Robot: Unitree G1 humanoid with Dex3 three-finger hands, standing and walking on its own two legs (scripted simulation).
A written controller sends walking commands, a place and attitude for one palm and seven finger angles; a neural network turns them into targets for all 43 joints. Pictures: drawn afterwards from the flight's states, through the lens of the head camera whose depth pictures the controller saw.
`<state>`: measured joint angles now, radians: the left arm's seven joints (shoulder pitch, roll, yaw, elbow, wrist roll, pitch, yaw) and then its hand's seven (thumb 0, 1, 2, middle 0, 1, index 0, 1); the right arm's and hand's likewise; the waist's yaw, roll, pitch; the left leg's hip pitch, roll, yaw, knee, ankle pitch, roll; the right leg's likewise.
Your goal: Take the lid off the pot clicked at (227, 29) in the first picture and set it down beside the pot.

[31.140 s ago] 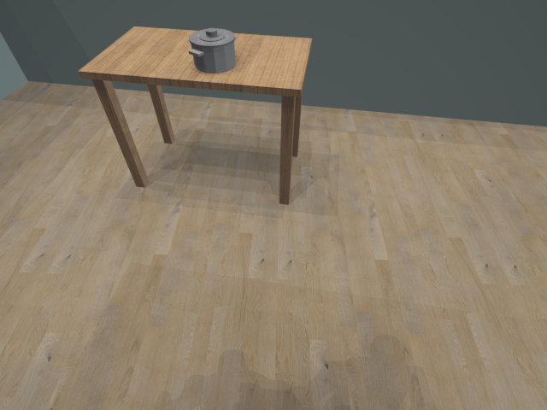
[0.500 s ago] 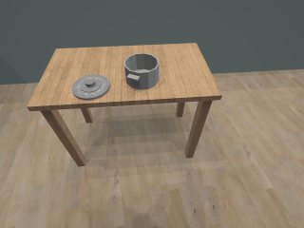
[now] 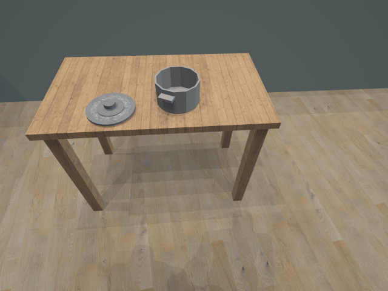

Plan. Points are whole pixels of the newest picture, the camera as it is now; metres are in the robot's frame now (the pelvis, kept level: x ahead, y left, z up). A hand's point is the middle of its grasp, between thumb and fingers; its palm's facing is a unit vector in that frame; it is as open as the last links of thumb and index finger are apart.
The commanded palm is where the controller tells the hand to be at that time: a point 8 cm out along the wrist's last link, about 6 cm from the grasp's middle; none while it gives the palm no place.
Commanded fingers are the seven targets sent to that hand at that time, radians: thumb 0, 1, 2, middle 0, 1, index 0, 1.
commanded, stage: let the arm hang, fingers relaxed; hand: left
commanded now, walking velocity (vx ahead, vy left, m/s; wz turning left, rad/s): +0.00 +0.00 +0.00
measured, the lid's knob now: (109, 103) +0.71 +0.34 -0.08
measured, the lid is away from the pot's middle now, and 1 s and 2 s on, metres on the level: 0.25 0.25 0.25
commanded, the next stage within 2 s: look to check the result in 0.28 s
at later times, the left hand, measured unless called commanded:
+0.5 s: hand out of the picture +0.01 +0.17 -0.18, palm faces +0.03 -0.98 -0.18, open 7.4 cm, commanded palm none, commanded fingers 0.00 0.90 0.90 -0.20 -0.30 -0.20 -0.30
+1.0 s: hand out of the picture +0.01 +0.17 -0.18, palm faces +0.03 -0.98 -0.18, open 7.4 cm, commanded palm none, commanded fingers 0.00 0.90 0.90 -0.20 -0.30 -0.20 -0.30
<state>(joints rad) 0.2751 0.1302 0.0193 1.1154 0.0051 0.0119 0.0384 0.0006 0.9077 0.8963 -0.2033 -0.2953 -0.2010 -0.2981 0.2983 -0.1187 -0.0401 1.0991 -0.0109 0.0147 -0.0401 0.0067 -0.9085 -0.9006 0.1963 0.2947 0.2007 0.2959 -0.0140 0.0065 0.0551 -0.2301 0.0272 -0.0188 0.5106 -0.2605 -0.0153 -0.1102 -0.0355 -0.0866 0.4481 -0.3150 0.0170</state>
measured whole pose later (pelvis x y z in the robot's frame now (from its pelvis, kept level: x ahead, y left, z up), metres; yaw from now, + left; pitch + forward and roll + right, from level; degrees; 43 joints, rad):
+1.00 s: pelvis +0.01 +0.00 +0.00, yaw -1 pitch -1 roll +0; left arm 0.27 0.13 0.03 1.12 0.00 0.01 0.04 0.00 0.91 0.90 -0.20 -0.30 -0.20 -0.30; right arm 0.30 -0.12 -0.04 1.11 -0.01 0.01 -0.05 0.01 -0.91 -0.90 0.20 0.29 0.20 0.30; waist -0.02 0.00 0.06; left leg -0.20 0.03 0.00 0.49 -0.27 -0.01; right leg -0.09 -0.04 -0.07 0.43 -0.32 0.02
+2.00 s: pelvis +0.01 -0.01 +0.00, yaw -1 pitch -1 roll +0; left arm 0.28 0.12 0.03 1.12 0.00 0.01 0.04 0.00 0.91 0.90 -0.20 -0.30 -0.20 -0.30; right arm 0.29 -0.12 -0.04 1.12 -0.01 0.01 -0.05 0.00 -0.91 -0.90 0.20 0.29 0.20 0.30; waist -0.01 0.01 0.06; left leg -0.19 0.04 0.00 0.48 -0.27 -0.03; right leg -0.08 -0.03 -0.07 0.43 -0.32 0.01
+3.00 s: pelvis +0.01 -0.01 +0.00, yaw -1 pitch -2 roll +0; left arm 0.28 0.12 0.03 1.12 0.00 0.01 0.04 0.00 0.91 0.90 -0.20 -0.30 -0.20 -0.30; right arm 0.29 -0.12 -0.04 1.12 -0.01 0.01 -0.05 0.01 -0.91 -0.90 0.20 0.29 0.20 0.30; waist -0.01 0.01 0.06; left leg -0.18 0.04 0.00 0.48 -0.27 -0.03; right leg -0.07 -0.02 -0.07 0.43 -0.33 0.01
